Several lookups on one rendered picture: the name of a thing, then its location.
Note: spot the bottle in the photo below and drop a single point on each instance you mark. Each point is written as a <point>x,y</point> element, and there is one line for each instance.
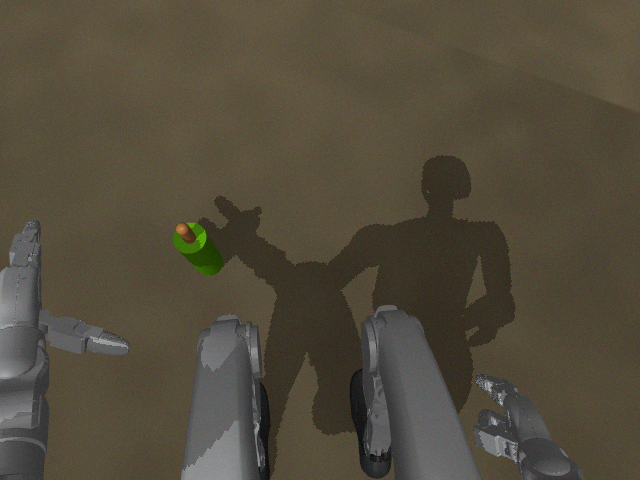
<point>192,241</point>

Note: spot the left robot arm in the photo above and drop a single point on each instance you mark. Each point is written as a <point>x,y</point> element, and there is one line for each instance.
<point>24,410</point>

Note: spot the left robot hand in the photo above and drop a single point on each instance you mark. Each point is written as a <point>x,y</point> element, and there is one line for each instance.
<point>21,305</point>

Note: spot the right robot foot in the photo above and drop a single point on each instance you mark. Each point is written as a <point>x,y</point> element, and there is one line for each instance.
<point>373,466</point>

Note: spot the right robot arm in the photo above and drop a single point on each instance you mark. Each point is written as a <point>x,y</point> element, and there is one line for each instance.
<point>543,459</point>

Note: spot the right robot hand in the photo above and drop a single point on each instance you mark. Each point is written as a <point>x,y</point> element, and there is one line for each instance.
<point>501,435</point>

